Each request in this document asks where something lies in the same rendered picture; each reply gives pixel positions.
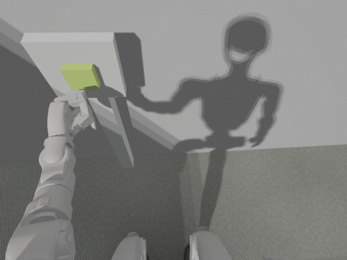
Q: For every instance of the robot left upper arm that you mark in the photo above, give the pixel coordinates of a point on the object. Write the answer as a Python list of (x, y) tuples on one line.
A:
[(50, 240)]

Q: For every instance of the left robot shin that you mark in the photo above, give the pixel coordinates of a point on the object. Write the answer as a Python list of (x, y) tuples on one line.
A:
[(132, 234)]

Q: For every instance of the robot right thigh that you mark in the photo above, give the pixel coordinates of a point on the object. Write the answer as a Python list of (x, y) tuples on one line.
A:
[(204, 245)]

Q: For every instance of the button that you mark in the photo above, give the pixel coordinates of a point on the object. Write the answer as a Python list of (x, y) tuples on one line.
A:
[(80, 76)]

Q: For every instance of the panel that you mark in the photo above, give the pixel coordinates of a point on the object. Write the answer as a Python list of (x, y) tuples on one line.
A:
[(49, 50)]

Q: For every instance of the robot left forearm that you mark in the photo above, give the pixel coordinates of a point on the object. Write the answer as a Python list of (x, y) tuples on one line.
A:
[(55, 189)]

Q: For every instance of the left robot hand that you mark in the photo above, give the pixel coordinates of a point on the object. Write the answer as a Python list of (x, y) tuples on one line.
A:
[(64, 122)]

